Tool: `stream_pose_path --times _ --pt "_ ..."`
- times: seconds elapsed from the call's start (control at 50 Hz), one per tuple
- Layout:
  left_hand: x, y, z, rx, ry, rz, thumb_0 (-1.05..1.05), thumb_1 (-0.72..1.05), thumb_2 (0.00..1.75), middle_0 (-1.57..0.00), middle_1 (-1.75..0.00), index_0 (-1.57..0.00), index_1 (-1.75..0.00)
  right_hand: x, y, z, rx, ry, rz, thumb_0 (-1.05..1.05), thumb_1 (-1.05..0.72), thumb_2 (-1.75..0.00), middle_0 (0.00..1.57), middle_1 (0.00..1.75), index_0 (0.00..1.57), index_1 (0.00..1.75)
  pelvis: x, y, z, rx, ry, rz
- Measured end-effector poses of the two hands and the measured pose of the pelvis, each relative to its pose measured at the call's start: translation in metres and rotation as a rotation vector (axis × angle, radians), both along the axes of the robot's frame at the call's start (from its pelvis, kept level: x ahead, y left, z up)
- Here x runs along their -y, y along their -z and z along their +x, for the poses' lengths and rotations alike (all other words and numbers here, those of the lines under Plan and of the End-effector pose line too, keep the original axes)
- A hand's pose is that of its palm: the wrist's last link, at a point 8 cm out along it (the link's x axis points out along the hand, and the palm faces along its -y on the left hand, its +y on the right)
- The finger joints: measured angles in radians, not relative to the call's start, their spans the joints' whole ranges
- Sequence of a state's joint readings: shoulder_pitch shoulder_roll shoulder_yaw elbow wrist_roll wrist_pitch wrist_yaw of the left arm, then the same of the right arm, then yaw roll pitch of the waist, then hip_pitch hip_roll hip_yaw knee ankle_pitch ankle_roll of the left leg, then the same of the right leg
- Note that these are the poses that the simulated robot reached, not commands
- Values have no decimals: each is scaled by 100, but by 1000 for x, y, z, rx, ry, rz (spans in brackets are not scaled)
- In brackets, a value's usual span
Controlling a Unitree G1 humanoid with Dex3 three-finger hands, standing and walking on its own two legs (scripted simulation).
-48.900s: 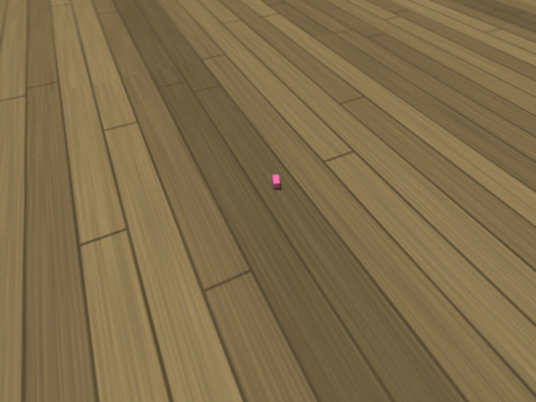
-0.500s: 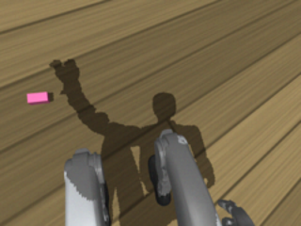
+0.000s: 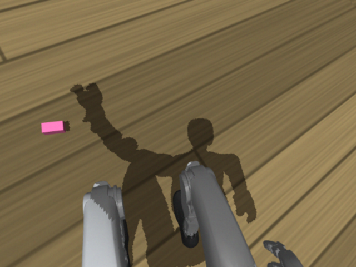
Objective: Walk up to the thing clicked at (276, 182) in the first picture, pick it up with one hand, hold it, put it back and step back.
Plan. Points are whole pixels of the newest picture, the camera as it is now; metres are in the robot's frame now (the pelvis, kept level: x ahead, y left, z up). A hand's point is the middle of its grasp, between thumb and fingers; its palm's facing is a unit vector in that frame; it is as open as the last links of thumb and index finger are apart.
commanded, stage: go down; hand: left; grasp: from above
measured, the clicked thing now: (53, 127) +0.54 +0.30 -0.45
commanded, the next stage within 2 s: approach in 1.18 s
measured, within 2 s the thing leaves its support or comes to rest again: neither
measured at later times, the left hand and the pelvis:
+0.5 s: hand out of the picture +0.51 +0.35 -0.03, palm faces -0.46 -0.04 -0.89, open 13.9 cm; pelvis +0.00 +0.00 +0.02, yaw +0 degrees
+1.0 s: hand out of the picture +0.51 +0.36 +0.00, palm faces -0.46 -0.05 -0.89, open 14.1 cm; pelvis +0.01 +0.00 +0.04, yaw +0 degrees
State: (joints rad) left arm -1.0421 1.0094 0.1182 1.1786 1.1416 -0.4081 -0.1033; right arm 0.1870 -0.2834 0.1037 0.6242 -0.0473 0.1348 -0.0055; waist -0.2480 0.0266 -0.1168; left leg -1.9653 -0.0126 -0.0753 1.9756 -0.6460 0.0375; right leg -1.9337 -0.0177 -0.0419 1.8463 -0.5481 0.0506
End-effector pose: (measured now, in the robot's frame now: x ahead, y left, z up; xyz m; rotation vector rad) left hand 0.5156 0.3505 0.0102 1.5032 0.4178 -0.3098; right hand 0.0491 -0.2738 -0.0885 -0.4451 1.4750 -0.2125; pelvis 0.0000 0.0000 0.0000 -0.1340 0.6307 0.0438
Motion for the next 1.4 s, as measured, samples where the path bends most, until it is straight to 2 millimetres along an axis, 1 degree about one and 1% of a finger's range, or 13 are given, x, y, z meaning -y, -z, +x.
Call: stream_pose_path --times 0.08,0.18,0.34,0.46,0.66,0.96,1.28,1.4 --pt "-1 -7 -1 -17 -6 11 0 -44 91 -15 -96 -15 -96 -2 -4 8 19 -3 14 0 -92 -90 20 30 20 30 1 -8 1 0 -1 3" --pt "2 -15 0 -21 -1 3 0 -45 91 -15 -96 -15 -96 -4 -8 11 26 -3 27 0 -92 -90 20 30 20 30 2 -15 3 0 0 5" --pt "3 -21 1 -10 6 2 0 -47 93 -13 -98 -14 -98 -5 -11 8 21 11 35 0 -92 -90 20 30 20 30 2 -18 4 5 2 6" --pt "1 -20 0 -16 4 10 0 -48 93 -13 -98 -13 -98 -8 -13 2 6 21 40 0 -92 -90 20 30 20 30 0 -21 3 4 4 6" --pt "-2 -29 1 -6 1 3 0 -51 96 -12 -97 -12 -98 -9 -21 -2 -2 32 31 0 -92 -90 20 30 20 30 -2 -26 4 8 3 2" --pt "-5 -42 2 -13 -6 12 0 -52 96 -13 -97 -12 -98 -10 -34 2 8 37 30 0 -92 -90 20 30 20 30 -3 -39 8 11 5 3" --pt "-7 -50 3 -14 -9 6 0 -50 94 -13 -97 -13 -97 -11 -42 9 3 32 38 0 -93 -90 20 30 20 30 -2 -49 13 12 6 6" --pt "-6 -49 1 -16 -2 7 0 -48 93 -14 -98 -14 -98 -11 -44 10 11 31 38 0 -92 -90 20 30 20 30 -2 -50 13 16 6 5"
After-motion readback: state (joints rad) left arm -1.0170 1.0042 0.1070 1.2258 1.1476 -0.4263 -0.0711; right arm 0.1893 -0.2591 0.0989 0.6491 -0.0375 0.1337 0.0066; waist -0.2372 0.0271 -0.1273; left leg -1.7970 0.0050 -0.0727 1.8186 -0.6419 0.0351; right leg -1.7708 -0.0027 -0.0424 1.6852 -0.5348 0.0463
